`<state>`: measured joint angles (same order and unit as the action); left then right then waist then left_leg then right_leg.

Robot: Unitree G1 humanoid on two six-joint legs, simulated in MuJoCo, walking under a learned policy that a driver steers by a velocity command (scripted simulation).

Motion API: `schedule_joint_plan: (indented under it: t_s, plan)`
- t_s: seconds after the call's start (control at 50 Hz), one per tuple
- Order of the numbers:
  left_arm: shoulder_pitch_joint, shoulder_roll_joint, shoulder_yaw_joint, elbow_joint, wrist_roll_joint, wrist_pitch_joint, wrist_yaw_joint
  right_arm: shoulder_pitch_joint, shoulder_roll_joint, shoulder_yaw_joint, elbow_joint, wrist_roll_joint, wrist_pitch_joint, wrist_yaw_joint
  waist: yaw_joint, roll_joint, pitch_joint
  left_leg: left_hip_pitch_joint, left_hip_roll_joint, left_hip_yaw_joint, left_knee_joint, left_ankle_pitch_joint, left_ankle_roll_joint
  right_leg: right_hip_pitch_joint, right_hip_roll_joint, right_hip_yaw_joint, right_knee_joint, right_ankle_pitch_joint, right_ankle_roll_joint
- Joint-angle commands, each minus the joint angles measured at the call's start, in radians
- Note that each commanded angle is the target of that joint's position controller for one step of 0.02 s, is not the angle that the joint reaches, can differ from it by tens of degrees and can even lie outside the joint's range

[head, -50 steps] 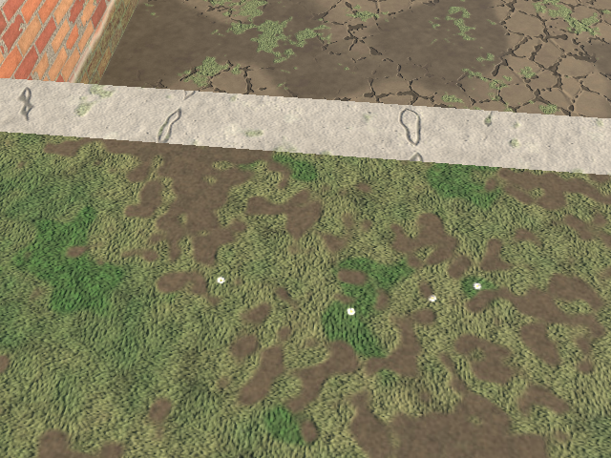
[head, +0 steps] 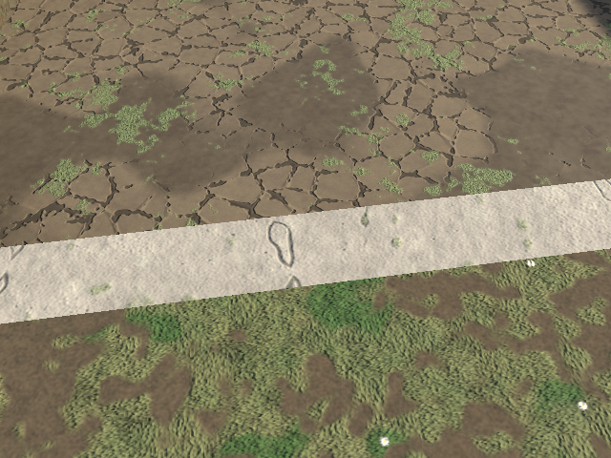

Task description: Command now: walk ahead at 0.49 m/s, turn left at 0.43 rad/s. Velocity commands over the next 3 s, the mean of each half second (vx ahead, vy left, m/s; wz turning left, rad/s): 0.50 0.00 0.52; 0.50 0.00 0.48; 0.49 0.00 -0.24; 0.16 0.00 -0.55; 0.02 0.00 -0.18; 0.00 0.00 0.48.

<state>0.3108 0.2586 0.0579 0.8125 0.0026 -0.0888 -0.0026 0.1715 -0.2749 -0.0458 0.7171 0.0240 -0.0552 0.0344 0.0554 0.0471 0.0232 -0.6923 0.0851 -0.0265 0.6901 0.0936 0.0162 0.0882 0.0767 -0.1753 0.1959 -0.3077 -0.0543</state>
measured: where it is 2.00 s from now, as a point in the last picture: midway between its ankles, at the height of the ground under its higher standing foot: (235, 296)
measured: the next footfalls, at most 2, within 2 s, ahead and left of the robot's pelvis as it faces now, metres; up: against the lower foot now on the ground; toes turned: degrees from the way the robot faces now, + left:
left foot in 0.12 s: +0.26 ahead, +0.11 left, +0.00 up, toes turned +6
right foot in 0.60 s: +0.55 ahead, -0.04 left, +0.00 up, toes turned +26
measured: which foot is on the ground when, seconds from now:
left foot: up 0.00-0.10, down 0.12-0.60, up 0.62-1.00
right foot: down 0.00-0.14, up 0.16-0.58, down 0.60-1.00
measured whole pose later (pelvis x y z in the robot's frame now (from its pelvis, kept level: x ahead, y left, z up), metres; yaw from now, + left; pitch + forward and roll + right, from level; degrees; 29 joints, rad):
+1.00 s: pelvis +0.54 +0.08 +0.00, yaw +32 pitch +1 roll -2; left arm 0.36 0.28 0.06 0.85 -0.02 -0.06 -0.01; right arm 0.13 -0.26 -0.03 0.61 0.02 -0.02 0.01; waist 0.10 0.04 0.04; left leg -0.60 0.07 -0.03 0.70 -0.13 0.02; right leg -0.04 0.01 -0.13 0.34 -0.32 -0.01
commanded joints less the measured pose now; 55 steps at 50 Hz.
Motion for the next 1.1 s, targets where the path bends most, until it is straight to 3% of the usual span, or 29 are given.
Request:
schedule_joint_plan:
  t_s: [0.02, 0.08, 0.12, 0.14, 0.16, 0.18, 0.2, 0.22, 0.24, 0.26, 0.32, 0.4, 0.44, 0.52, 0.56, 0.58, 0.6, 0.62, 0.64, 0.66, 0.68, 0.72, 0.78, 0.88, 1.0, 1.04, 1.06, 1.08, 1.1]
  plan:
    - [0.008, 0.176, 0.044, -0.033, -0.010, 0.014, 0.015, -0.130, -0.045, -0.003, -0.125, -0.001, -0.018, 0.028, 0.014, -0.069, 0.085, -0.046, -0.015, 0.044, -0.073, -0.047, 0.036, 0.016, -0.333, 0.034, 0.001, 0.662, -0.084]
    - [-0.010, 0.219, 0.055, -0.039, -0.012, 0.042, 0.032, -0.065, -0.093, -0.027, -0.143, -0.003, -0.005, 0.037, -0.050, -0.128, -0.009, 0.100, -0.104, 0.128, -0.063, -0.210, 0.092, 0.081, -0.338, -0.002, 0.204, 1.118, -0.058]
    - [-0.043, 0.229, 0.053, -0.053, -0.017, 0.052, 0.040, 0.180, -0.178, -0.073, -0.101, -0.001, 0.004, 0.020, -0.194, -0.116, -0.142, 0.463, -0.166, 0.121, -0.131, -0.203, 0.158, -0.050, -0.297, -0.023, 0.565, 1.130, -0.026]
    - [-0.011, 0.174, 0.031, -0.071, 0.003, 0.039, 0.040, 0.297, -0.258, -0.097, -0.083, 0.000, 0.017, -0.003, -0.224, 0.028, -0.242, 0.763, -0.014, -0.127, -0.152, -0.168, 0.220, -0.295, -0.225, -0.024, 0.883, 0.683, 0.010]
    - [0.072, 0.062, -0.007, -0.112, 0.012, 0.009, 0.015, 0.237, -0.303, -0.100, -0.112, 0.003, 0.007, -0.006, -0.106, 0.247, -0.345, 1.076, 0.227, -0.721, -0.281, -0.314, 0.441, -0.726, 0.017, 0.120, 1.259, -0.239, 0.072]
    - [-0.021, 0.162, 0.011, -0.122, -0.013, -0.032, -0.007, 0.256, -0.218, -0.077, -0.123, -0.006, 0.000, -0.002, -0.181, 0.096, -0.400, 1.093, 0.231, -0.778, -0.370, -0.402, 0.411, -0.826, -0.034, 0.319, 1.297, -0.230, 0.045]
    - [-0.107, 0.180, 0.013, -0.159, -0.046, -0.048, -0.017, 0.220, -0.182, -0.067, -0.124, -0.013, -0.007, -0.003, -0.171, 0.026, -0.254, 0.973, 0.201, -0.629, -0.388, -0.380, 0.357, -0.859, -0.079, 0.312, 1.235, -0.153, 0.024]
    - [-0.131, 0.156, 0.006, -0.169, -0.034, -0.056, -0.012, 0.159, -0.170, -0.063, -0.126, -0.009, -0.013, -0.001, -0.115, -0.093, -0.132, 0.803, 0.158, -0.520, -0.402, -0.263, 0.326, -0.844, -0.121, 0.294, 1.126, -0.096, 0.024]
    - [-0.128, 0.161, 0.013, -0.160, -0.010, -0.051, -0.005, 0.105, -0.140, -0.054, -0.137, -0.009, -0.017, -0.003, -0.081, -0.107, -0.095, 0.703, 0.122, -0.439, -0.411, -0.159, 0.306, -0.793, -0.155, 0.287, 1.031, -0.060, 0.033]
    - [-0.107, 0.162, 0.016, -0.156, -0.001, -0.039, -0.005, 0.076, -0.133, -0.049, -0.150, -0.020, -0.017, -0.008, -0.053, -0.072, -0.071, 0.618, 0.097, -0.400, -0.433, -0.089, 0.305, -0.734, -0.168, 0.286, 1.003, -0.037, 0.047]
    - [-0.086, 0.134, 0.009, -0.151, 0.016, -0.009, 0.003, 0.070, -0.149, -0.052, -0.138, -0.015, -0.021, -0.023, -0.031, -0.037, -0.049, 0.485, 0.059, -0.310, -0.463, 0.033, 0.306, -0.688, -0.174, 0.249, 0.870, 0.015, 0.109]
    - [-0.241, 0.089, -0.013, -0.189, 0.014, -0.004, 0.005, 0.110, -0.181, -0.061, -0.112, -0.005, -0.005, -0.045, -0.089, 0.010, -0.024, 0.395, -0.023, -0.213, -0.443, -0.059, 0.238, -0.624, -0.127, 0.222, 0.548, 0.277, 0.146]
    - [-0.303, 0.091, -0.014, -0.202, 0.004, -0.009, -0.001, 0.143, -0.188, -0.063, -0.097, -0.004, 0.003, -0.048, -0.122, 0.029, -0.031, 0.392, -0.027, -0.233, -0.426, -0.141, 0.211, -0.569, -0.091, 0.217, 0.434, 0.372, 0.146]
    - [-0.331, 0.140, 0.007, -0.216, -0.011, -0.028, -0.015, 0.175, -0.176, -0.062, -0.078, 0.004, 0.012, -0.049, -0.120, 0.062, -0.040, 0.500, 0.021, -0.362, -0.331, -0.244, 0.188, -0.537, -0.073, 0.267, 0.319, 0.314, 0.114]
    - [-0.266, 0.158, 0.023, -0.201, -0.013, -0.038, -0.018, 0.150, -0.166, -0.062, -0.082, 0.000, 0.017, -0.050, -0.074, 0.090, -0.049, 0.520, 0.030, -0.405, -0.261, -0.236, 0.168, -0.454, -0.072, 0.260, 0.285, 0.255, 0.074]
    - [-0.186, 0.172, 0.036, -0.180, -0.009, -0.042, -0.014, 0.151, -0.137, -0.055, -0.084, 0.002, 0.017, -0.050, -0.031, 0.087, -0.082, 0.501, -0.003, -0.389, -0.188, -0.212, 0.139, -0.337, -0.080, 0.251, 0.252, 0.260, 0.044]
    - [-0.057, 0.219, 0.053, -0.170, 0.010, -0.047, -0.006, 0.157, -0.078, -0.033, -0.095, -0.006, 0.014, -0.046, 0.027, 0.014, -0.197, 0.426, -0.062, -0.315, 0.058, -0.262, 0.100, -0.116, -0.212, 0.362, 0.262, 0.231, -0.017]
    - [0.055, 0.304, 0.074, -0.144, 0.028, -0.035, -0.003, 0.287, -0.016, -0.014, -0.118, 0.013, 0.007, -0.047, -0.007, -0.273, -0.342, 0.099, -0.204, -0.167, 0.388, -0.626, 0.023, 0.224, -0.448, 0.779, 0.201, 0.033, -0.180]
    - [0.072, 0.246, 0.064, -0.135, 0.002, -0.030, -0.015, 0.315, -0.098, -0.022, -0.109, 0.024, 0.008, -0.050, 0.002, -0.311, -0.320, -0.075, -0.142, -0.166, 0.576, -0.692, 0.006, 0.229, -0.509, 1.007, 0.127, -0.250, -0.214]
    - [0.025, 0.172, 0.044, -0.149, -0.013, -0.027, -0.013, 0.222, -0.166, -0.042, -0.105, 0.027, 0.016, -0.053, 0.025, -0.200, -0.172, -0.124, -0.098, -0.167, 0.641, -0.594, 0.001, 0.103, -0.466, 0.878, 0.104, -0.302, -0.171]
    - [-0.025, 0.147, 0.034, -0.154, -0.008, -0.020, -0.011, 0.154, -0.171, -0.047, -0.117, 0.014, 0.024, -0.055, 0.017, -0.139, -0.089, -0.108, -0.066, -0.130, 0.642, -0.513, -0.004, -0.019, -0.422, 0.728, 0.095, -0.193, -0.137]
    - [-0.080, 0.104, 0.017, -0.147, 0.004, -0.014, -0.006, 0.110, -0.144, -0.052, -0.137, 0.006, 0.030, -0.052, -0.020, -0.152, -0.012, -0.050, -0.016, -0.120, 0.576, -0.420, -0.010, -0.179, -0.339, 0.525, 0.063, 0.026, -0.116]
    - [-0.070, 0.099, 0.019, -0.120, 0.004, -0.024, -0.002, 0.133, -0.091, -0.043, -0.135, 0.009, 0.045, -0.044, -0.039, -0.173, -0.010, 0.008, 0.004, -0.083, 0.506, -0.389, -0.022, -0.237, -0.307, 0.379, 0.016, 0.186, -0.134]
    - [-0.040, 0.158, 0.035, -0.064, -0.003, -0.012, -0.001, 0.033, -0.027, -0.006, -0.152, -0.012, 0.026, -0.035, -0.023, -0.113, -0.004, 0.030, 0.008, -0.054, 0.189, -0.242, -0.024, -0.197, -0.306, 0.247, 0.017, 0.419, -0.165]
    - [0.023, 0.210, 0.038, -0.017, -0.040, 0.032, -0.006, -0.107, -0.033, 0.004, -0.194, -0.007, 0.019, -0.016, 0.014, -0.114, 0.025, 0.142, -0.046, 0.045, -0.044, -0.250, 0.021, -0.135, -0.335, 0.206, 0.094, 0.553, -0.146]
    - [0.019, 0.230, 0.037, -0.004, -0.050, 0.048, -0.001, -0.032, -0.066, -0.015, -0.178, -0.014, 0.021, -0.020, -0.046, -0.128, -0.006, 0.294, -0.086, 0.078, -0.138, -0.248, 0.055, -0.130, -0.324, 0.204, 0.196, 0.711, -0.122]
    - [0.011, 0.212, 0.027, -0.001, -0.055, 0.051, 0.001, 0.093, -0.097, -0.036, -0.141, -0.016, 0.022, -0.024, -0.117, -0.114, -0.080, 0.486, -0.111, 0.098, -0.197, -0.181, 0.074, -0.168, -0.285, 0.173, 0.333, 0.755, -0.097]
    - [0.014, 0.169, 0.010, -0.003, -0.043, 0.046, 0.003, 0.230, -0.153, -0.060, -0.106, -0.018, 0.026, -0.036, -0.181, -0.083, -0.173, 0.731, -0.017, -0.007, -0.173, -0.073, 0.114, -0.319, -0.238, 0.142, 0.550, 0.588, -0.042]
    - [0.095, 0.051, -0.027, -0.037, -0.013, 0.030, -0.003, 0.310, -0.258, -0.073, -0.112, -0.033, 0.034, -0.048, -0.150, 0.168, -0.304, 1.019, 0.281, -0.427, -0.204, -0.016, 0.258, -0.644, -0.083, 0.140, 0.956, -0.125, 0.040]
Over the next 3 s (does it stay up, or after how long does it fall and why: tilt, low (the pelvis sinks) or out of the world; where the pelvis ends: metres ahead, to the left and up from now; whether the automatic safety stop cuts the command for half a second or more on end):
stays up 0.76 0.28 -0.02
